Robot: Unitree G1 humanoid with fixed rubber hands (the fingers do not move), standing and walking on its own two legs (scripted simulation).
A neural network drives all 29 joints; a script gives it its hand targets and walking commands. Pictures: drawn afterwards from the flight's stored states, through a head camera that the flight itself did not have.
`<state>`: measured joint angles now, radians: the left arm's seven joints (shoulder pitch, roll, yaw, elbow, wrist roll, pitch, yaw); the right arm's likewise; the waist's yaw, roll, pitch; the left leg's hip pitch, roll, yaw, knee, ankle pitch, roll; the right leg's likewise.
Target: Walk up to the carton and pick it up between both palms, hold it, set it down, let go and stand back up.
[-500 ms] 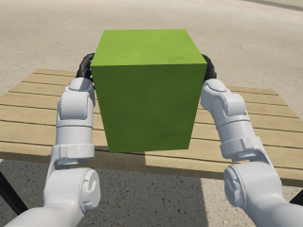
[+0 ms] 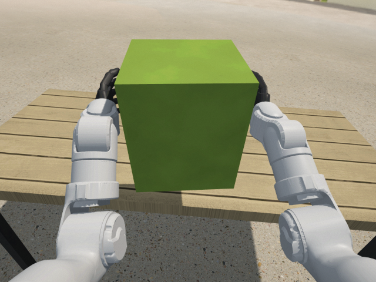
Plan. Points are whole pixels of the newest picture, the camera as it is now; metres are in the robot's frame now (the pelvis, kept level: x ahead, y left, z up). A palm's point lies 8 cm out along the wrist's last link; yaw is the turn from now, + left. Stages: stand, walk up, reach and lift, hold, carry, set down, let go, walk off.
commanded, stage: hold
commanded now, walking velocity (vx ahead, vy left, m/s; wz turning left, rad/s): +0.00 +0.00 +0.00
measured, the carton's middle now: (183, 115) +0.37 +0.00 +0.22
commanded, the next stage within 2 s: set down in 0.18 s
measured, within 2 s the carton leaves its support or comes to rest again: neither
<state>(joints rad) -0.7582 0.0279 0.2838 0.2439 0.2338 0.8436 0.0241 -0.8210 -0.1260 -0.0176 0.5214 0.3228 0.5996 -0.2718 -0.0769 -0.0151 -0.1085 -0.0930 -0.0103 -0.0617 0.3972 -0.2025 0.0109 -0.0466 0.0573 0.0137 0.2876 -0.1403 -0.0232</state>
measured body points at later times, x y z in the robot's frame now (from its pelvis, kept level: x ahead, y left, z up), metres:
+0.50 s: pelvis +0.00 +0.00 +0.00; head -0.06 +0.02 +0.45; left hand +0.41 +0.16 +0.24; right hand +0.40 -0.14 +0.24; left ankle +0.01 +0.11 -0.75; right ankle +0.02 -0.11 -0.75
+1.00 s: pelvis +0.02 +0.00 +0.00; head -0.01 +0.03 +0.45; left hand +0.42 +0.15 +0.19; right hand +0.42 -0.15 +0.18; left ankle +0.02 +0.11 -0.75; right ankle +0.02 -0.11 -0.75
